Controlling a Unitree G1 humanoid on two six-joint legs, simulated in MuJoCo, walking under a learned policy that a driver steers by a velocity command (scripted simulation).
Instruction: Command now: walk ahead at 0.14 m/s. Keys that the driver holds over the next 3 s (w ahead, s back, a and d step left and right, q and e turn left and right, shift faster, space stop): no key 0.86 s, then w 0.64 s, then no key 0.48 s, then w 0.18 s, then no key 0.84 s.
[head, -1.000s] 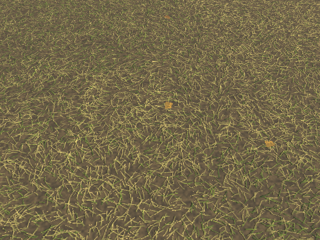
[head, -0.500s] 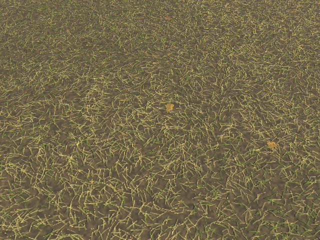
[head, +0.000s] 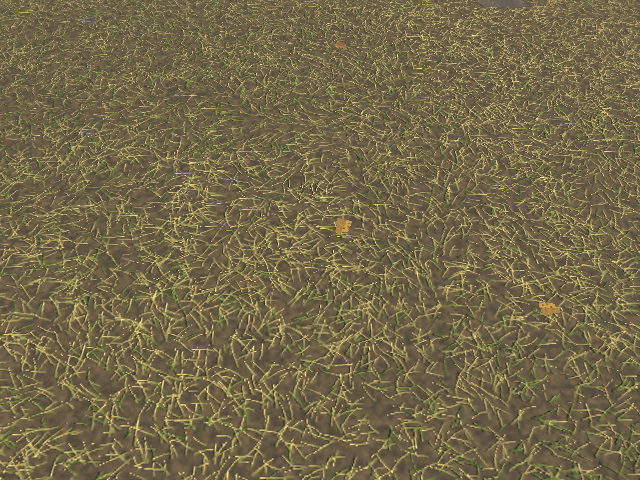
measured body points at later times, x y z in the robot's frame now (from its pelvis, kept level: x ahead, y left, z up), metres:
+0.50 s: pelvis +0.06 -0.01 +0.00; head +0.08 -0.01 +0.45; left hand +0.14 +0.24 -0.14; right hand +0.06 -0.26 -0.15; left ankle -0.04 +0.10 -0.73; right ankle +0.06 -0.12 -0.73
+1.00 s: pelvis +0.04 -0.02 +0.00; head +0.04 -0.02 +0.45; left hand +0.09 +0.23 -0.15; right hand -0.02 -0.25 -0.15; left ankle -0.05 +0.10 -0.73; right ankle +0.06 -0.12 -0.72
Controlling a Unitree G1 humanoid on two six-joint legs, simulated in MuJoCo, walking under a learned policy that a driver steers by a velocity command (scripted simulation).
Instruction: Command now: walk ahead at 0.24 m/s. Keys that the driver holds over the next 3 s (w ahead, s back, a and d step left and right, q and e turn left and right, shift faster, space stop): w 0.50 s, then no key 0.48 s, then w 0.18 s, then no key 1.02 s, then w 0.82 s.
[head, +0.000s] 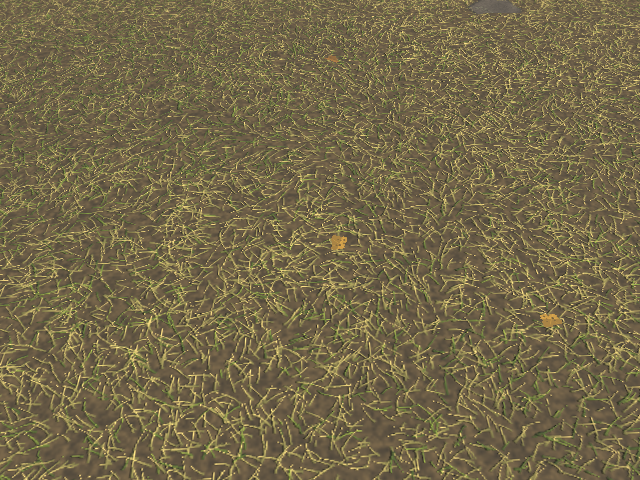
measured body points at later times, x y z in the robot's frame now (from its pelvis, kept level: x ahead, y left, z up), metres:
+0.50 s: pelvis +0.17 -0.03 +0.01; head +0.19 -0.04 +0.46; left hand +0.08 +0.20 -0.13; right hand +0.36 -0.26 -0.10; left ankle +0.36 +0.13 -0.68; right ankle +0.05 -0.12 -0.73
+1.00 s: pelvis +0.35 +0.02 +0.00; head +0.36 +0.01 +0.45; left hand +0.44 +0.28 -0.14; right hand +0.44 -0.23 -0.14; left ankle +0.42 +0.11 -0.73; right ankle +0.39 -0.12 -0.73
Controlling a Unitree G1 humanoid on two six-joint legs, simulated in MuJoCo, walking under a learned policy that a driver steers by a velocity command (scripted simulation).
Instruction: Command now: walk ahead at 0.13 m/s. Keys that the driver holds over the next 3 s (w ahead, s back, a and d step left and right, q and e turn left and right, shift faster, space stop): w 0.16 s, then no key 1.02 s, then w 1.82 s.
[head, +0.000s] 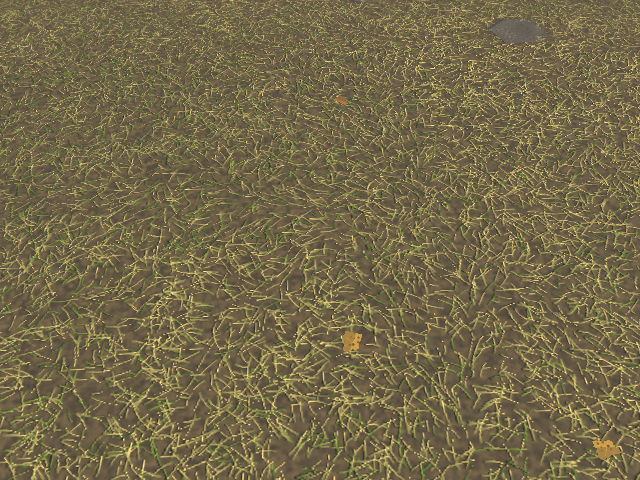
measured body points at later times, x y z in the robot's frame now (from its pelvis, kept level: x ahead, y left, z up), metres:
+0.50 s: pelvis +0.10 +0.04 +0.01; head +0.12 +0.05 +0.46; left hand +0.14 +0.29 -0.14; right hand +0.17 -0.21 -0.13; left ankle +0.09 +0.12 -0.73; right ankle +0.08 -0.12 -0.69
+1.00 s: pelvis +0.12 +0.03 +0.01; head +0.13 +0.03 +0.45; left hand +0.17 +0.28 -0.15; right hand +0.16 -0.22 -0.15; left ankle +0.09 +0.12 -0.73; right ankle +0.13 -0.11 -0.73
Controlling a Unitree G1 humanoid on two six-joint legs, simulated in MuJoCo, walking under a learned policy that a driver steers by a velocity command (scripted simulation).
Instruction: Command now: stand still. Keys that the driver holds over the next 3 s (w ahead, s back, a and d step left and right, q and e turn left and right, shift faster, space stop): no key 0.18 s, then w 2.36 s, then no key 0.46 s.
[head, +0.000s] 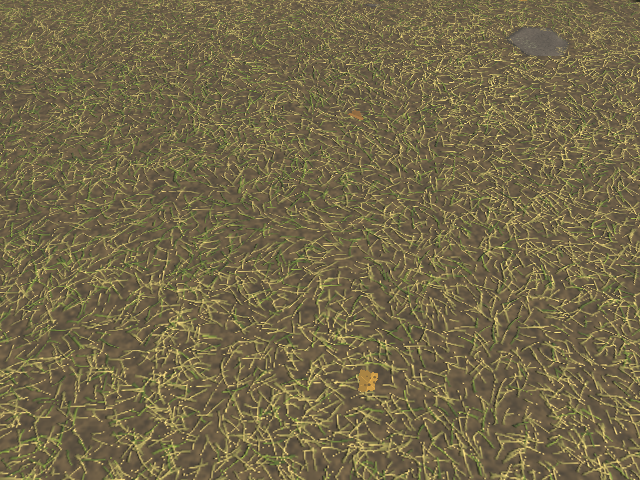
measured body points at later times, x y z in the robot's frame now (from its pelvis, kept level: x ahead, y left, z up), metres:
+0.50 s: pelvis +0.05 -0.04 +0.00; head +0.06 -0.06 +0.45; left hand +0.13 +0.23 -0.13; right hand +0.01 -0.30 -0.16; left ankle -0.03 +0.09 -0.74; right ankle +0.09 -0.16 -0.72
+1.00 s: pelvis +0.27 -0.06 -0.01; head +0.31 -0.07 +0.44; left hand +0.18 +0.18 -0.14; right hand +0.50 -0.28 -0.11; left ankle +0.47 +0.07 -0.71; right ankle +0.10 -0.16 -0.74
